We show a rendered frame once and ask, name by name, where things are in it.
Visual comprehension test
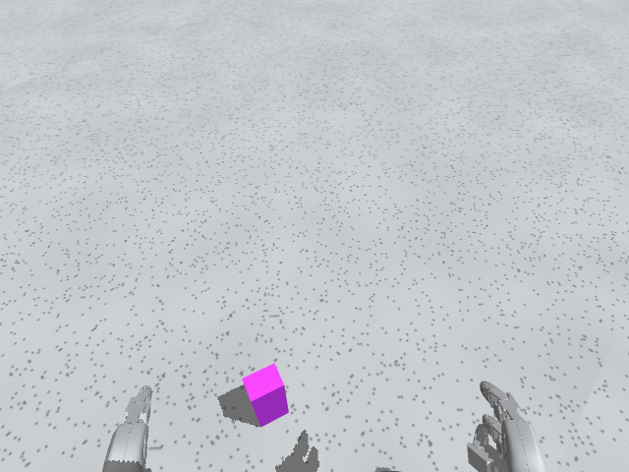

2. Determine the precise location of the right robot hand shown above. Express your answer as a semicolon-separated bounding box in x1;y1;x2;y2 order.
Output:
467;381;546;472

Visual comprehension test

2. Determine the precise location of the left robot hand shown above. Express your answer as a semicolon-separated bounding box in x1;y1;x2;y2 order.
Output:
102;385;151;472

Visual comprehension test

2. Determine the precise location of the carton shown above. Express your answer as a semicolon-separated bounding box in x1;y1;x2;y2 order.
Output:
242;363;289;427

